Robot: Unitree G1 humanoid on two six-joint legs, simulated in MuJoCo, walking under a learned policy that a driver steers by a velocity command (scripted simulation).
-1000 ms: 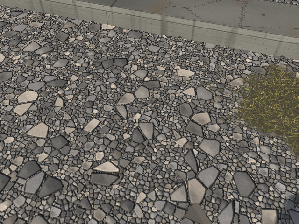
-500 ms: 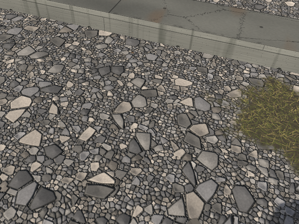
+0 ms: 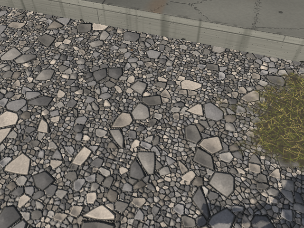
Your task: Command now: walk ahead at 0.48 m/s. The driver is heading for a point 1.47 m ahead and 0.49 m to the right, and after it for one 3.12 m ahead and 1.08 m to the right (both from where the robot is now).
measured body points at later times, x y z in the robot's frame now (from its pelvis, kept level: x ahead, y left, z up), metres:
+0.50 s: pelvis +0.29 +0.03 +0.00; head +0.33 +0.03 +0.45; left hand +0.19 +0.25 -0.14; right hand +0.48 -0.19 -0.11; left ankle +0.40 +0.10 -0.72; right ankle +0.09 -0.06 -0.69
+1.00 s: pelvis +0.55 -0.01 +0.00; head +0.59 -0.03 +0.45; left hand +0.79 +0.15 -0.11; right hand +0.43 -0.22 -0.15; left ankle +0.40 +0.10 -0.71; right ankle +0.65 -0.09 -0.72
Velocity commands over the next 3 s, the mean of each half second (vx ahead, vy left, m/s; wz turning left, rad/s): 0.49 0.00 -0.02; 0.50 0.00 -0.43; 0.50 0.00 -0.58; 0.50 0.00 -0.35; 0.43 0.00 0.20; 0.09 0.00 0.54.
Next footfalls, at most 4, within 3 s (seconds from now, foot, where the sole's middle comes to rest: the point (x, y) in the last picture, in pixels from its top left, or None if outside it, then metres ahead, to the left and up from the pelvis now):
0.46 left None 0.44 0.10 -0.76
1.02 right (179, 176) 0.68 -0.11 -0.76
1.56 left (178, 114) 1.05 -0.14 -0.76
2.06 right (238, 109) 1.07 -0.47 -0.76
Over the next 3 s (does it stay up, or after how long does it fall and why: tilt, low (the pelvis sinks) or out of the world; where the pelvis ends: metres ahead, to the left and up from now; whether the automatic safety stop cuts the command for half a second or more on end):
stays up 1.22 -0.50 0.01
